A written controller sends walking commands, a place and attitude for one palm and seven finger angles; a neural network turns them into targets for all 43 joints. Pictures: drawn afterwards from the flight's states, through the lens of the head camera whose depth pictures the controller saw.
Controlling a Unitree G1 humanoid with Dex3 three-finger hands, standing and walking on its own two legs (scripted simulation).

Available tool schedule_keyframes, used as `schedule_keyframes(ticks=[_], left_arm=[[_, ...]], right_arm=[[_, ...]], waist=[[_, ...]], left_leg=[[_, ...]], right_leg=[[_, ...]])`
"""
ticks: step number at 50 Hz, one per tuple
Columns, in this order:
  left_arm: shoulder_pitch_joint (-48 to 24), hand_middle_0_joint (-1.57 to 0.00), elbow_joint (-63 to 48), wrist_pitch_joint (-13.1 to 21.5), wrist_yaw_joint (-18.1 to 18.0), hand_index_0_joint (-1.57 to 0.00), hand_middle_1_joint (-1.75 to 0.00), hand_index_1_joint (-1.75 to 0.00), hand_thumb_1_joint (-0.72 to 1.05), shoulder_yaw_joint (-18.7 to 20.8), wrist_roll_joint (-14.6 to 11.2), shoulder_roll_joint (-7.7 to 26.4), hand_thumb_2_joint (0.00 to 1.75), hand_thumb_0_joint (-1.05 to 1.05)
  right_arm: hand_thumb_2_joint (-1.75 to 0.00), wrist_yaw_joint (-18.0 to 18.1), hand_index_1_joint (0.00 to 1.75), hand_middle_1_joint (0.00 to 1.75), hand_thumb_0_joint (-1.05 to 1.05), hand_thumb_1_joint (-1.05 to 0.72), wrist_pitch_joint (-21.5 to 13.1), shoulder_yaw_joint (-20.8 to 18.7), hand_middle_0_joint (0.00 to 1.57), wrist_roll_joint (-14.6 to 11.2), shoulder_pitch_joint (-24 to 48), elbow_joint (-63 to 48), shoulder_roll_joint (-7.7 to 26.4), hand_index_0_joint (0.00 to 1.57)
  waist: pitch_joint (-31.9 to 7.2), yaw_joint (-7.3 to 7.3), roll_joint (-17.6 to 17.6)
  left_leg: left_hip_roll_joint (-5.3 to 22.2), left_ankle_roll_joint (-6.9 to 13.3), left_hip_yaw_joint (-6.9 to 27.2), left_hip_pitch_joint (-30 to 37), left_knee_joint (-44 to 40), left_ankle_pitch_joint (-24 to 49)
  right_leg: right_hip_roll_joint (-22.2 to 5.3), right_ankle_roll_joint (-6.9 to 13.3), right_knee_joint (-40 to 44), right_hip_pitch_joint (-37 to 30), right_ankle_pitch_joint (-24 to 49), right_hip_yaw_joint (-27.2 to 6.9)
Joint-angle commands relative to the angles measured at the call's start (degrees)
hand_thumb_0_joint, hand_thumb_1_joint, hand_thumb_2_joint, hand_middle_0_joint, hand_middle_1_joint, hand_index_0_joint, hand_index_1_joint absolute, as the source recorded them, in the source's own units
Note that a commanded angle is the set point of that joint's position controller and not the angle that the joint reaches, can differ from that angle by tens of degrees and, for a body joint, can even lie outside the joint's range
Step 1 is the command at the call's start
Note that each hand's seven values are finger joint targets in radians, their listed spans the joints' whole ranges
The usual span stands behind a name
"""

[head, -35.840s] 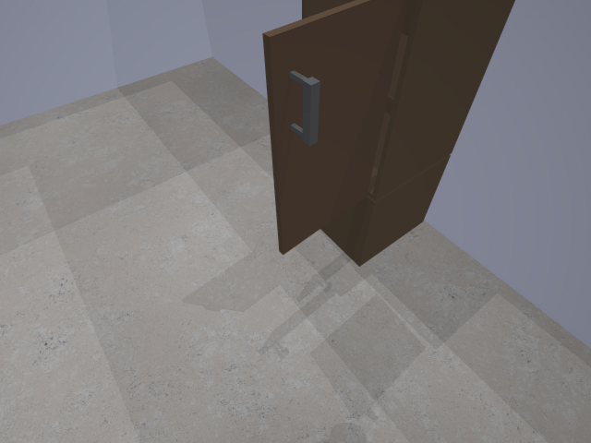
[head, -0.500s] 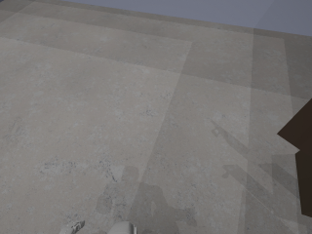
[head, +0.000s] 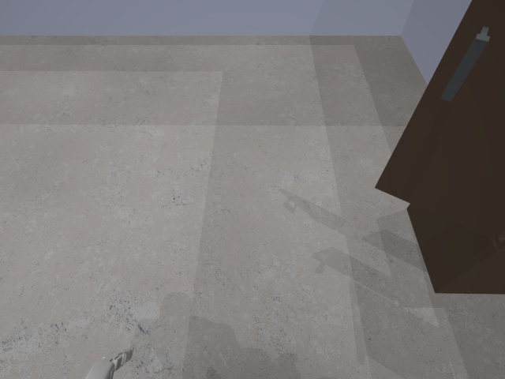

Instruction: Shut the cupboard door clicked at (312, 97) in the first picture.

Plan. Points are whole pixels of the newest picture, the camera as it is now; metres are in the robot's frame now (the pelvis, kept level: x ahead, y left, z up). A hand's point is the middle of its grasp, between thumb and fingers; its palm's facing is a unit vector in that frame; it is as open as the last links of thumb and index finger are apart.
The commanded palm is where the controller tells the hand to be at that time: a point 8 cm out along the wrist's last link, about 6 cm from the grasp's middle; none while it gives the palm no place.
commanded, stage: turn to face it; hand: left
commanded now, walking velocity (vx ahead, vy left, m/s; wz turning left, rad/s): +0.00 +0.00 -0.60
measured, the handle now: (465, 64) +0.66 -0.38 +0.13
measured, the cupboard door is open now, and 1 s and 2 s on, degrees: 59 59 59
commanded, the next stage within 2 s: take the last steps up to it in 0.74 s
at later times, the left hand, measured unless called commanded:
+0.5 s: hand (148, 357) +0.17 +0.21 -0.16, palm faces -0.24 -0.95 -0.20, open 7.4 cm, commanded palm none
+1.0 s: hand (193, 336) +0.21 +0.13 -0.15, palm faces -0.43 -0.88 -0.19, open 7.4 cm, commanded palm none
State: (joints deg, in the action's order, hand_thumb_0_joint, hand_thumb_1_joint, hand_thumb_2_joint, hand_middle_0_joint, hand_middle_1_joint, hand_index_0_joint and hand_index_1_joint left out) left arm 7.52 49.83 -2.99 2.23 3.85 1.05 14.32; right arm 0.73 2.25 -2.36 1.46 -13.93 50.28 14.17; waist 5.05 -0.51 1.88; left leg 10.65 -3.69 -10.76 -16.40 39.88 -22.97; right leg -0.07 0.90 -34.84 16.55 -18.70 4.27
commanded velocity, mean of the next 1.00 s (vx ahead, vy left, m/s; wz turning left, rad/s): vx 0.05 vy -0.03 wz -0.40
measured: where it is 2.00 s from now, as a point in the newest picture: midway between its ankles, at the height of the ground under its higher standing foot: (323, 376)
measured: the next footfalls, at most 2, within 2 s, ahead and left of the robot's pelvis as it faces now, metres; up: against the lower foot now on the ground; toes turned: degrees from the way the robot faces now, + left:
left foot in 0.38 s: +0.12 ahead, +0.13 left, +0.00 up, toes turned -11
right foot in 0.74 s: +0.02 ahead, -0.12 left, +0.00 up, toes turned -25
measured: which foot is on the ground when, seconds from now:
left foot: up 0.00-0.36, down 0.38-0.74, up 0.76-1.00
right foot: down 0.00-0.38, up 0.40-0.72, down 0.74-1.00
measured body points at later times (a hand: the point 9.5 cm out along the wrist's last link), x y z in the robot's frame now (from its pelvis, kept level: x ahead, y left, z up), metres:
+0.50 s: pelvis +0.04 +0.03 +0.01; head +0.10 +0.04 +0.46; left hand +0.18 +0.26 -0.15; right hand +0.06 -0.25 -0.11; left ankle +0.08 +0.13 -0.72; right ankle -0.04 -0.09 -0.66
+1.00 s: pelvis +0.06 +0.00 +0.02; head +0.09 -0.01 +0.46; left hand +0.23 +0.18 -0.14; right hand -0.03 -0.25 -0.13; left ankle +0.12 +0.09 -0.69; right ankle -0.02 -0.10 -0.72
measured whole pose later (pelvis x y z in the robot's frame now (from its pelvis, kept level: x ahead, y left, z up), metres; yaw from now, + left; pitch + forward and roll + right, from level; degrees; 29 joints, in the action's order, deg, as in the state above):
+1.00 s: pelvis +0.06 +0.00 +0.02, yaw -26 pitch +0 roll -1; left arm 11.3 56.0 -1.8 0.4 2.3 1.4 10.7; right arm 0.6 2.2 -2.7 1.5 -15.3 55.4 12.6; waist 2.0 -1.9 -0.1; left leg 3.5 -3.0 -4.8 -22.3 45.9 -25.0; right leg 0.7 0.8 -26.9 10.0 -17.3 -1.1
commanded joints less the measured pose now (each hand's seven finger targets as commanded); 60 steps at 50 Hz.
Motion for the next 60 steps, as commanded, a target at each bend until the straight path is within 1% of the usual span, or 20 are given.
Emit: schedule_keyframes(ticks=[1, 6, 14, 17, 19, 20, 25, 34, 35, 37, 38, 39, 43, 47, 50, 51, 52, 53, 54, 60], left_arm=[[10.1, -0.20, -0.5, 2.2, -2.5, -0.20, -0.30, -0.30, 0.90, 3.6, 0.0, 14.3, 0.90, 0.00], [3.4, -0.20, -2.3, 2.5, -2.9, -0.20, -0.30, -0.30, 0.90, 2.2, 0.1, 9.7, 0.90, 0.00], [3.5, -0.20, -1.8, 2.0, -2.7, -0.20, -0.30, -0.30, 0.90, 3.0, 0.5, 11.4, 0.90, 0.00], [1.2, -0.20, -2.1, 1.5, -2.5, -0.20, -0.30, -0.30, 0.90, 2.7, -0.2, 10.1, 0.90, 0.00], [4.7, -0.20, -3.4, 1.1, -1.9, -0.20, -0.30, -0.30, 0.90, 1.7, -0.9, 4.3, 0.90, 0.00], [4.0, -0.20, -4.4, 1.4, -1.7, -0.20, -0.30, -0.30, 0.90, 1.6, -0.3, 5.0, 0.90, 0.00], [1.7, -0.20, -2.3, 0.1, -0.5, -0.20, -0.30, -0.30, 0.90, 1.6, -0.1, 4.1, 0.90, 0.00], [2.7, -0.20, -0.7, 0.9, -0.9, -0.20, -0.30, -0.30, 0.90, 0.4, -0.1, 2.8, 0.90, 0.00], [4.9, -0.20, 0.2, 1.3, -1.1, -0.20, -0.30, -0.30, 0.90, 0.6, 0.1, 4.3, 0.90, 0.00], [9.1, -0.20, 1.9, 2.3, -2.2, -0.20, -0.30, -0.30, 0.90, 2.2, 0.6, 13.1, 0.90, 0.00], [10.5, -0.20, 2.1, 2.1, -2.6, -0.20, -0.30, -0.30, 0.90, 2.3, 0.2, 13.5, 0.90, 0.00], [8.4, -0.20, 2.6, 2.5, -3.2, -0.20, -0.30, -0.30, 0.90, 2.4, 0.5, 11.9, 0.90, 0.00], [2.2, -0.20, 1.5, 2.7, -3.5, -0.20, -0.30, -0.30, 0.90, 1.2, 0.3, 7.7, 0.90, 0.00], [3.0, -0.20, 2.3, 2.6, -2.5, -0.20, -0.30, -0.30, 0.90, 1.6, 0.7, 8.4, 0.90, 0.00], [1.5, -0.20, 2.8, 2.5, -1.8, -0.20, -0.30, -0.30, 0.90, 1.7, 0.2, 7.8, 0.90, 0.00], [1.3, -0.20, 2.6, 2.3, -1.5, -0.20, -0.30, -0.30, 0.90, 1.3, -0.1, 5.9, 0.90, 0.00], [2.4, -0.20, 1.4, 2.1, -1.0, -0.20, -0.30, -0.30, 0.90, 0.6, -0.4, 1.3, 0.90, 0.00], [-0.4, -0.20, -1.3, 2.5, -0.6, -0.20, -0.30, -0.30, 0.90, 0.2, -0.1, 1.2, 0.90, 0.00], [-2.8, -0.20, -1.7, 2.3, -0.3, -0.20, -0.30, -0.30, 0.90, 0.8, 0.9, 3.2, 0.90, 0.00], [0.8, -0.20, 2.4, 1.6, 1.2, -0.20, -0.30, -0.30, 0.90, 0.7, 0.8, 0.7, 0.90, 0.00]], right_arm=[[-0.90, 0.9, 0.30, 0.30, 0.00, -0.90, -0.3, -2.0, 0.20, -0.7, 7.1, -7.6, 6.3, 0.20], [-0.90, 0.3, 0.30, 0.30, 0.00, -0.90, -0.6, -1.6, 0.20, -0.6, 4.4, -4.1, 5.3, 0.20], [-0.90, 0.6, 0.30, 0.30, 0.00, -0.90, -1.2, -1.6, 0.20, -1.2, 4.6, -5.2, 4.9, 0.20], [-0.90, 1.1, 0.30, 0.30, 0.00, -0.90, -2.0, -1.6, 0.20, -1.2, -1.1, -3.4, 5.8, 0.20], [-0.90, 1.4, 0.30, 0.30, 0.00, -0.90, -2.7, -2.9, 0.20, 0.0, -3.9, -3.6, 14.1, 0.20], [-0.90, 1.4, 0.30, 0.30, 0.00, -0.90, -2.3, -2.7, 0.20, 0.3, -5.0, -4.6, 14.4, 0.20], [-0.90, 2.0, 0.30, 0.30, 0.00, -0.90, -2.5, -1.4, 0.20, 0.6, -0.5, -4.6, 9.8, 0.20], [-0.90, 1.1, 0.30, 0.30, 0.00, -0.90, -1.7, -2.5, 0.20, 0.1, -2.9, -0.6, 10.4, 0.20], [-0.90, 0.9, 0.30, 0.30, 0.00, -0.90, -1.6, -2.6, 0.20, -0.3, -2.9, -0.4, 9.8, 0.20], [-0.90, 0.2, 0.30, 0.30, 0.00, -0.90, -1.4, -1.4, 0.20, -0.8, 0.3, -3.1, 3.5, 0.20], [-0.90, 0.7, 0.30, 0.30, 0.00, -0.90, -0.6, -1.3, 0.20, -0.7, 3.2, -3.8, 4.6, 0.20], [-0.90, 1.1, 0.30, 0.30, 0.00, -0.90, -0.5, -1.3, 0.20, -0.7, 2.0, -2.3, 3.9, 0.20], [-0.90, 0.3, 0.30, 0.30, 0.00, -0.90, -0.5, -1.3, 0.20, -0.7, -1.4, 1.3, 3.4, 0.20], [-0.90, -0.1, 0.30, 0.30, 0.00, -0.90, -1.4, -1.4, 0.20, -0.1, -0.3, 0.6, 3.0, 0.20], [-0.90, 0.3, 0.30, 0.30, 0.00, -0.90, -2.7, -1.4, 0.20, 0.2, -6.6, 2.6, 2.9, 0.20], [-0.90, 0.6, 0.30, 0.30, 0.00, -0.90, -3.4, -1.6, 0.20, 0.3, -10.7, 4.0, 4.3, 0.20], [-0.90, 1.1, 0.30, 0.30, 0.00, -0.90, -3.9, -2.7, 0.20, 1.2, -15.2, 5.0, 9.3, 0.20], [-0.90, 1.7, 0.30, 0.30, 0.00, -0.90, -4.2, -3.4, 0.20, 1.4, -19.9, 5.0, 13.6, 0.20], [-0.90, 1.8, 0.30, 0.30, 0.00, -0.90, -4.4, -3.4, 0.20, 1.4, -18.2, 5.0, 14.2, 0.20], [-0.90, 2.0, 0.30, 0.30, 0.00, -0.90, -5.8, -1.3, 0.20, 0.6, -12.3, 4.7, 6.6, 0.20]], waist=[[-6.9, 4.78, -17.6], [-8.7, 0.74, -9.2], [-7.7, 0.50, -9.8], [-8.5, -2.17, -8.8], [-10.7, -1.64, 14.2], [-9.9, -2.24, 11.9], [-7.4, 0.08, 7.4], [-8.6, 0.47, 9.1], [-9.0, 1.26, 5.5], [-7.2, 3.50, -16.4], [-6.0, 4.89, -11.3], [-7.3, 2.84, -17.2], [-6.7, -0.58, -12.0], [-3.0, 0.35, -13.1], [-2.1, -2.93, -10.2], [-2.6, -4.89, -4.9], [-3.1, -6.14, 11.3], [-3.1, -7.85, 15.8], [-2.3, -6.89, 10.3], [-0.6, -1.78, 4.8]], left_leg=[[-5.5, -0.3, 10.8, -21.5, 27.6, -12.3], [-5.1, -1.6, 10.3, -16.0, 21.8, -1.5], [-8.5, -0.9, 9.9, -8.6, 3.8, -0.7], [-8.9, -0.1, 9.5, 5.1, -12.8, 11.2], [11.3, 8.7, 29.2, 16.4, -20.8, 24.6], [17.1, 13.6, 31.7, 11.4, -21.3, 26.7], [8.2, 12.0, 16.3, 9.9, -19.0, 37.6], [6.8, 9.0, 10.1, 6.8, -12.4, 33.3], [4.7, 6.5, 8.6, 3.7, -9.0, 28.0], [-6.9, 0.2, 1.5, -15.2, 8.6, -11.0], [-6.5, 0.6, 7.6, -15.4, 16.0, -13.5], [-6.4, 0.6, 9.6, -18.6, 20.9, -12.6], [-6.0, -0.2, 9.1, -13.2, 20.3, -3.1], [-7.2, 0.4, 6.0, -8.2, 6.0, -3.2], [-8.8, 1.0, 3.4, 5.0, -8.2, 4.7], [-7.2, 1.5, 6.0, 13.4, -14.1, 4.0], [5.2, 5.3, 23.7, 19.4, -22.6, -7.3], [18.0, 11.3, 41.0, 18.6, -29.9, -14.2], [20.0, 12.8, 41.8, 13.7, -32.6, -16.9], [9.8, 9.4, 13.6, 11.8, -29.3, 15.3]], right_leg=[[-20.2, 12.0, 17.3, -14.2, 31.0, -31.2], [-12.8, 9.9, 13.2, -12.4, 33.8, -18.3], [-11.6, 10.1, 12.2, -8.7, 29.5, -24.6], [-7.4, 5.1, 7.2, -1.4, 24.3, -23.6], [4.8, -1.0, -10.0, 12.7, -7.5, -11.1], [3.4, -1.8, -20.6, 11.9, -18.5, -7.1], [-0.7, -4.0, -27.8, 12.5, -10.0, -4.8], [1.3, -2.0, 4.7, -5.3, 3.0, 0.6], [0.2, -1.3, 11.8, -10.7, 9.0, -1.0], [-20.6, 8.3, 17.2, -18.5, 28.6, -24.7], [-22.3, 12.2, 16.5, -14.2, 34.8, -24.8], [-19.6, 12.9, 14.8, -16.7, 39.6, -24.8], [-13.4, 10.0, 14.9, -11.2, 31.3, -13.8], [-11.7, 10.6, 19.9, -5.3, 2.5, -17.4], [-8.4, 8.3, 17.1, 3.0, -9.9, -16.9], [-5.7, 6.3, 11.3, 9.9, -12.6, -15.1], [1.4, 2.8, -3.7, 19.1, -13.7, -9.2], [2.8, 0.9, -17.7, 24.3, -16.2, -3.8], [-0.5, 1.2, -26.2, 24.7, -13.1, -8.2], [-4.0, -1.9, -27.5, 21.4, 4.0, -5.3]])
